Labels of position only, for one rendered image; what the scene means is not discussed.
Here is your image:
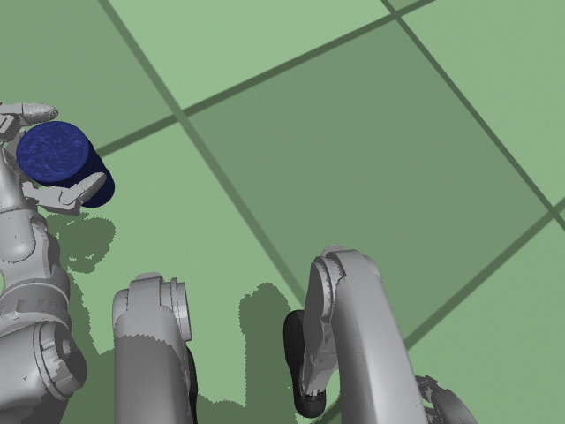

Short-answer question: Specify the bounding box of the cup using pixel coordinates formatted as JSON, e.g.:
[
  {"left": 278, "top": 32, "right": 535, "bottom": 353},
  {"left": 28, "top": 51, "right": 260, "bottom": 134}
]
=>
[{"left": 16, "top": 121, "right": 115, "bottom": 208}]

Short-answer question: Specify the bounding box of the left robot arm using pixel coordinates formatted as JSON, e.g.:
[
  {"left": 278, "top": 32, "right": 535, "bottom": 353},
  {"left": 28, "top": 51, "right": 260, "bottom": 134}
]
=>
[{"left": 0, "top": 208, "right": 87, "bottom": 424}]

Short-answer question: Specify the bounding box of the left robot hand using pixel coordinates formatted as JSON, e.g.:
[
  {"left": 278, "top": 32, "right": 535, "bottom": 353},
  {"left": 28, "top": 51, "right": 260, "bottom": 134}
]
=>
[{"left": 0, "top": 102, "right": 107, "bottom": 216}]

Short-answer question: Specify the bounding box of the right robot hand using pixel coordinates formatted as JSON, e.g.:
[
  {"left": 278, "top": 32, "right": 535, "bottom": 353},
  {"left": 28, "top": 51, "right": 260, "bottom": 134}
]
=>
[{"left": 415, "top": 375, "right": 478, "bottom": 424}]

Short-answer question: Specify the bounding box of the right robot foot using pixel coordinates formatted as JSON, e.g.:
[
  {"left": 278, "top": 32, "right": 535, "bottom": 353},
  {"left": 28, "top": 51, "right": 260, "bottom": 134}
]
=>
[{"left": 283, "top": 310, "right": 326, "bottom": 419}]

